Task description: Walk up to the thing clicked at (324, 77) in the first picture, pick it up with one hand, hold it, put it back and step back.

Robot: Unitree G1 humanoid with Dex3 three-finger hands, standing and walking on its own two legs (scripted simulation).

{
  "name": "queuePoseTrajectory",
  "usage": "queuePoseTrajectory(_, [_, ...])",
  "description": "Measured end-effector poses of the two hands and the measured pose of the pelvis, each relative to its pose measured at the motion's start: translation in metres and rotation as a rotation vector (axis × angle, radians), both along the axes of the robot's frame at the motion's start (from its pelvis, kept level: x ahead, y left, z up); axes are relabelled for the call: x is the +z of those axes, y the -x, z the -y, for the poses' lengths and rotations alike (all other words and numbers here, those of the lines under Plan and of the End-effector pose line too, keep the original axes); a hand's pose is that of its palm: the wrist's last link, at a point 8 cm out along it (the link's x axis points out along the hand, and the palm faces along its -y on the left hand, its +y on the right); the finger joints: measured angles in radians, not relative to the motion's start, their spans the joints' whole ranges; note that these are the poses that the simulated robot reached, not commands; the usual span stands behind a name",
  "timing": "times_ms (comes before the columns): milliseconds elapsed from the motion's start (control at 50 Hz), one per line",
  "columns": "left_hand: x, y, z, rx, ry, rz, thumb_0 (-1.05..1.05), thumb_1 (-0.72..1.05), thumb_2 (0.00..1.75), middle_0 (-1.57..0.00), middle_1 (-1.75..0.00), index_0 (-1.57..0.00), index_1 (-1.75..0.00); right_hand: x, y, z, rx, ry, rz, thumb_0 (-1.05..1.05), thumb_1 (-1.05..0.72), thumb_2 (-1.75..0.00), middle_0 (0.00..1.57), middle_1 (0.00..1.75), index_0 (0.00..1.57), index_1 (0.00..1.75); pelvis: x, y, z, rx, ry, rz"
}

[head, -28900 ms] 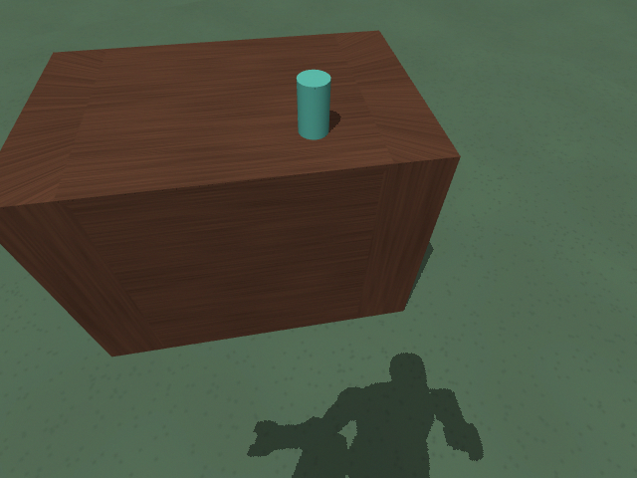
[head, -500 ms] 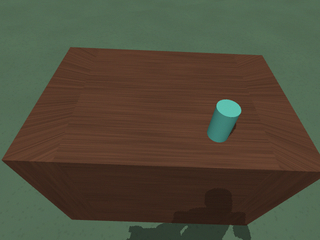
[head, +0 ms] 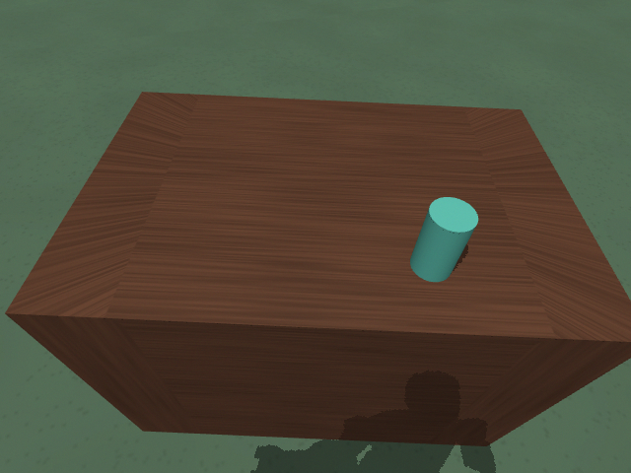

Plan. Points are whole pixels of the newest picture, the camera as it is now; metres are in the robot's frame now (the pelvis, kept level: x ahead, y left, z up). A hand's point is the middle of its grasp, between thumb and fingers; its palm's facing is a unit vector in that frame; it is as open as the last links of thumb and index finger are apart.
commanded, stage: stand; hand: right
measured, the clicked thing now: (441, 241) +0.46 -0.19 -0.01
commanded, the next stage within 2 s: step back in 0.70 s
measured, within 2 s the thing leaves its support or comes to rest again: neither
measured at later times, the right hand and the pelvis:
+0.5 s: hand out of the picture +0.08 -0.26 -0.15, palm faces -0.02 +0.94 -0.35, open 7.4 cm; pelvis +0.00 +0.00 +0.00, yaw +0 degrees
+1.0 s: hand out of the picture +0.08 -0.31 -0.19, palm faces -0.04 +0.93 -0.35, open 7.4 cm; pelvis -0.07 -0.05 -0.03, yaw +0 degrees
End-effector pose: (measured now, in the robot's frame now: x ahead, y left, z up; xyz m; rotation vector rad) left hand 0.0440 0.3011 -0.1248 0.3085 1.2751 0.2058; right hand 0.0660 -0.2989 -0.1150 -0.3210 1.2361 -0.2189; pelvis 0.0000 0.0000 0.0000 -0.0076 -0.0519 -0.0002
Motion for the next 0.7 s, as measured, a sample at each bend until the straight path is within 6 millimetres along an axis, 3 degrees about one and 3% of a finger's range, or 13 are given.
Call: queuePoseTrajectory(700, [0.0022, -0.0044, 0.0024, 0.008, -0.009, 0.000, 0.00, 0.91, 0.90, -0.20, -0.30, -0.20, -0.30, -0.0023, -0.0090, 0.0018, 0.011, -0.004, 0.004, 0.01, -0.90, -0.90, 0.20, 0.30, 0.21, 0.30, -0.0001, -0.0046, 0.0034, 0.001, -0.001, -0.001])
